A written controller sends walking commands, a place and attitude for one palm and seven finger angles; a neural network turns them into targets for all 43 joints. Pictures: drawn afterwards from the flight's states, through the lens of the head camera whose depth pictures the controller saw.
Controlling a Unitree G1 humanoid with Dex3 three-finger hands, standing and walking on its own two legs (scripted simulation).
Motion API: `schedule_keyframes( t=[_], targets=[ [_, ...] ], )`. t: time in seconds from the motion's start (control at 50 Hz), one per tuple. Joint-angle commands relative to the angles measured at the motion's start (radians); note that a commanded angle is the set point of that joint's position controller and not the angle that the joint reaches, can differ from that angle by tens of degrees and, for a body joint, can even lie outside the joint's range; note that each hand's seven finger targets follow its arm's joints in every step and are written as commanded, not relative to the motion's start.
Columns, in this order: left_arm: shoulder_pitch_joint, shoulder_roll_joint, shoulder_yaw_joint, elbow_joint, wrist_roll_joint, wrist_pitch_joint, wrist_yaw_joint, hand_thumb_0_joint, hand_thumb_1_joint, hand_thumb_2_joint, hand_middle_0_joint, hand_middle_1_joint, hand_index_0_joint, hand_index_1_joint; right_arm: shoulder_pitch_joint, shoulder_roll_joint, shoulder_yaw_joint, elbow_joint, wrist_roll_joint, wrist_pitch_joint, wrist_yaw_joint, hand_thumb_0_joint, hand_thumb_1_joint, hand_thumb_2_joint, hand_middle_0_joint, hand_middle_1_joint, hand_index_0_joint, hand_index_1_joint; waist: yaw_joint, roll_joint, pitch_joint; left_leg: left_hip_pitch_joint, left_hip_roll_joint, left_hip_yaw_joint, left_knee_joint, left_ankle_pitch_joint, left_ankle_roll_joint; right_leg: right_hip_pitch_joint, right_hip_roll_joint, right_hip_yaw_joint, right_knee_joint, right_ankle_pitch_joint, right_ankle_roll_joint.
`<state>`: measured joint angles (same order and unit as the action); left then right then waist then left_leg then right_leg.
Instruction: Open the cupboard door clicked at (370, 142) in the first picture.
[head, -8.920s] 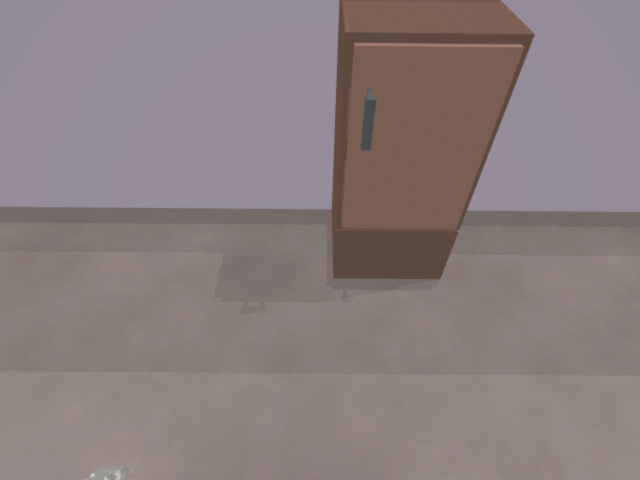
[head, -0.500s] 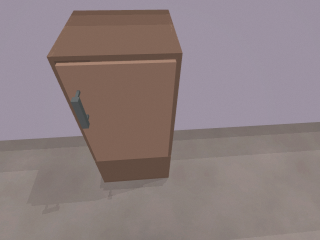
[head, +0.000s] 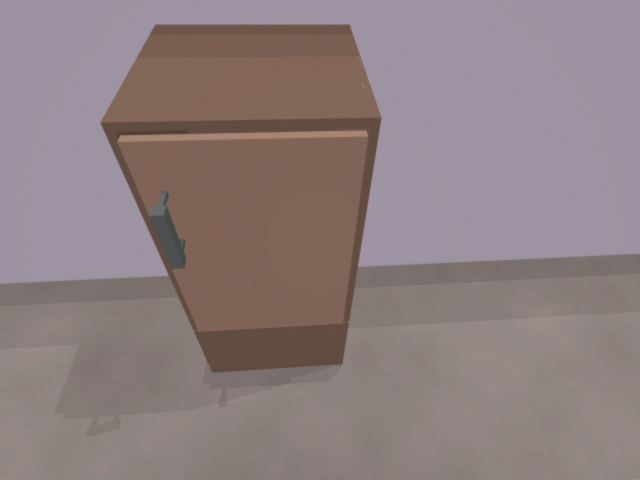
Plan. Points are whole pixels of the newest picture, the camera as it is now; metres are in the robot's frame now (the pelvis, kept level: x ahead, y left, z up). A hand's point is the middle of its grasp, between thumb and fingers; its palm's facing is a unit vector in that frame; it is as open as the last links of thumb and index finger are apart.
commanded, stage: come to a stop and stand still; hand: left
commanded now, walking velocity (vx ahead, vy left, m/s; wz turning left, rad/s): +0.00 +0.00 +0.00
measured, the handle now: (171, 230) +0.52 +0.30 -0.04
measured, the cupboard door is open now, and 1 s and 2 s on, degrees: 0 0 0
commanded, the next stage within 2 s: look again from close up in 0.20 s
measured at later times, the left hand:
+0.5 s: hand out of the picture +0.01 +0.18 -0.18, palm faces -0.01 -0.98 -0.22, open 7.4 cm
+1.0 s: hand out of the picture +0.02 +0.18 -0.18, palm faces -0.03 -0.98 -0.21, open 7.4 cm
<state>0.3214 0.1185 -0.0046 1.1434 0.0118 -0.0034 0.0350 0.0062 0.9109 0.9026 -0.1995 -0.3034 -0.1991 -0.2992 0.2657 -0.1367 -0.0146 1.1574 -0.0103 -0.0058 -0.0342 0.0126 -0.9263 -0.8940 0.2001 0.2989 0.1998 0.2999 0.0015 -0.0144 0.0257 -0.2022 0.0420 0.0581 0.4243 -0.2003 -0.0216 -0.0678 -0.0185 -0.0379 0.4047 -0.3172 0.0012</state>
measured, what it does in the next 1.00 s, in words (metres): stands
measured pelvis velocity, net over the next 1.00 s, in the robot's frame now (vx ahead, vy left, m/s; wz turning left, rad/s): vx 0.01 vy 0.00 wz -0.02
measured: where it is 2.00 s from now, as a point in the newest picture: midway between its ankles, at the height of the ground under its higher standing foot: outside the picture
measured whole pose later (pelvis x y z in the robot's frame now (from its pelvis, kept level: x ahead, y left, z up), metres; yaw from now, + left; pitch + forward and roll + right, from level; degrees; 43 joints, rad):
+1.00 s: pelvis +0.01 +0.00 -0.01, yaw -1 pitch +0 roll +1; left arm 0.29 0.17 -0.02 1.08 0.02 0.00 0.03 0.01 0.91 0.90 -0.20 -0.30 -0.20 -0.30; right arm 0.25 -0.17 0.01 1.10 -0.01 0.00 -0.02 0.00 -0.91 -0.89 0.20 0.30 0.20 0.30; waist 0.00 -0.01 0.03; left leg -0.24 0.04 0.08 0.52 -0.28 -0.01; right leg -0.11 -0.03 -0.01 0.51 -0.39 0.01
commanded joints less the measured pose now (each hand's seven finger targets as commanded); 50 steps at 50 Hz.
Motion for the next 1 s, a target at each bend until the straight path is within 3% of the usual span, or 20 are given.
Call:
schedule_keyframes(
  t=[0.0,0.26,0.28,0.3,0.32,0.34,0.36,0.38,0.46,0.54,0.56,0.64,0.84,0.98],
  targets=[
    [0.081,0.095,0.02,-0.02,-0.002,-0.015,0.01,0.0,0.9,0.9,-0.2,-0.3,-0.2,-0.3,0.056,-0.085,-0.005,-0.027,0.004,-0.016,-0.007,0.0,-0.9,-0.9,0.2,0.3,0.2,0.3,-0.001,0.019,0.04,0.093,0.072,-0.071,-0.048,0.231,0.034,-0.122,-0.09,0.063,-0.09,0.248,-0.013],
    [0.072,0.115,0.018,-0.022,-0.002,-0.016,0.01,0.0,0.9,0.9,-0.2,-0.3,-0.2,-0.3,0.04,-0.111,-0.005,-0.031,0.004,-0.016,-0.006,0.0,-0.9,-0.9,0.2,0.3,0.2,0.3,0.001,-0.009,0.041,0.11,0.073,-0.07,-0.053,0.252,0.036,-0.104,-0.094,0.061,-0.095,0.282,-0.01],
    [0.115,0.136,0.011,-0.022,0.022,-0.051,0.046,0.0,0.9,0.9,-0.2,-0.3,-0.2,-0.3,-0.042,-0.138,-0.002,-0.112,0.007,-0.03,0.011,0.0,-0.9,-0.9,0.2,0.3,0.2,0.3,0.023,-0.009,0.084,-0.002,0.069,-0.025,0.19,0.321,0.013,-0.165,-0.138,0.136,-0.089,0.668,0.01],
    [0.063,0.176,0.022,-0.074,0.012,-0.055,0.039,0.0,0.9,0.9,-0.2,-0.3,-0.2,-0.3,0.021,-0.086,0.0,-0.134,0.002,-0.019,0.019,0.0,-0.9,-0.9,0.2,0.3,0.2,0.3,-0.039,-0.018,0.046,-0.031,0.043,-0.043,0.136,0.016,0.029,-0.131,-0.159,0.119,-0.041,0.578,-0.03],
    [0.021,0.159,0.015,-0.092,0.01,-0.054,0.032,0.0,0.9,0.9,-0.2,-0.3,-0.2,-0.3,0.059,-0.089,-0.003,-0.131,0.0,-0.016,0.019,0.0,-0.9,-0.9,0.2,0.3,0.2,0.3,-0.045,-0.021,0.027,-0.044,0.041,-0.045,0.114,0.003,0.031,-0.136,-0.125,0.096,-0.009,0.413,-0.045],
    [0.024,0.145,0.013,-0.108,0.006,-0.054,0.028,0.0,0.9,0.9,-0.2,-0.3,-0.2,-0.3,0.073,-0.107,-0.004,-0.135,-0.002,-0.018,0.02,0.0,-0.9,-0.9,0.2,0.3,0.2,0.3,-0.043,-0.007,-0.021,-0.024,0.054,-0.058,0.099,0.092,0.038,-0.122,-0.093,0.086,0.026,0.348,-0.05],
    [0.043,0.147,0.016,-0.114,0.003,-0.052,0.026,0.0,0.9,0.9,-0.2,-0.3,-0.2,-0.3,0.071,-0.117,-0.002,-0.136,-0.006,-0.022,0.019,0.0,-0.9,-0.9,0.2,0.3,0.2,0.3,-0.027,0.065,-0.063,0.016,0.059,-0.049,0.108,0.194,0.05,-0.103,-0.08,0.072,0.054,0.36,-0.05],
    [0.05,0.152,0.018,-0.117,0.0,-0.046,0.024,0.0,0.9,0.9,-0.2,-0.3,-0.2,-0.3,0.072,-0.127,-0.001,-0.144,-0.004,-0.021,0.017,0.0,-0.9,-0.9,0.2,0.3,0.2,0.3,-0.025,0.084,-0.083,0.026,0.063,-0.058,0.115,0.242,0.057,-0.093,-0.069,0.062,0.069,0.31,-0.049],
    [0.045,0.143,0.014,-0.124,0.002,-0.025,0.019,0.0,0.9,0.9,-0.2,-0.3,-0.2,-0.3,0.048,-0.136,0.001,-0.154,-0.004,-0.013,0.013,0.0,-0.9,-0.9,0.2,0.3,0.2,0.3,-0.012,-0.007,0.029,-0.031,0.066,-0.071,0.084,0.174,0.065,-0.14,-0.054,0.062,0.052,0.185,-0.042],
    [0.028,0.157,0.014,-0.131,-0.001,-0.013,0.014,0.0,0.9,0.9,-0.2,-0.3,-0.2,-0.3,0.039,-0.146,0.004,-0.147,-0.004,-0.009,0.014,0.0,-0.9,-0.9,0.2,0.3,0.2,0.3,-0.009,0.002,0.075,-0.044,0.061,-0.072,0.045,0.097,0.064,-0.17,-0.052,0.063,0.043,0.1,-0.034],
    [0.034,0.154,0.015,-0.132,0.002,-0.013,0.014,0.0,0.9,0.9,-0.2,-0.3,-0.2,-0.3,0.04,-0.14,0.005,-0.142,-0.005,-0.013,0.014,0.0,-0.9,-0.9,0.2,0.3,0.2,0.3,-0.003,0.031,0.071,-0.04,0.064,-0.074,0.036,0.12,0.067,-0.16,-0.052,0.062,0.046,0.102,-0.034],
    [0.024,0.168,0.015,-0.129,0.0,-0.01,0.01,0.0,0.9,0.9,-0.2,-0.3,-0.2,-0.3,0.034,-0.149,0.006,-0.134,-0.003,-0.013,0.013,0.0,-0.9,-0.9,0.2,0.3,0.2,0.3,-0.002,0.003,0.059,-0.024,0.064,-0.071,0.026,0.11,0.066,-0.16,-0.057,0.063,0.038,0.107,-0.029],
    [0.032,0.173,0.017,-0.107,0.0,-0.013,0.007,0.0,0.9,0.9,-0.2,-0.3,-0.2,-0.3,0.023,-0.145,0.007,-0.103,-0.001,-0.018,0.008,0.0,-0.9,-0.9,0.2,0.3,0.2,0.3,0.001,0.019,0.008,0.035,0.067,-0.047,0.028,0.192,0.058,-0.137,-0.071,0.075,0.027,0.224,-0.026],
    [0.046,0.168,0.021,-0.094,0.002,-0.011,0.009,0.0,0.9,0.9,-0.2,-0.3,-0.2,-0.3,0.009,-0.139,0.003,-0.095,0.001,-0.012,0.007,0.0,-0.9,-0.9,0.2,0.3,0.2,0.3,0.002,0.001,0.021,0.026,0.064,-0.044,0.044,0.199,0.055,-0.141,-0.082,0.068,0.034,0.26,-0.021]
  ],
)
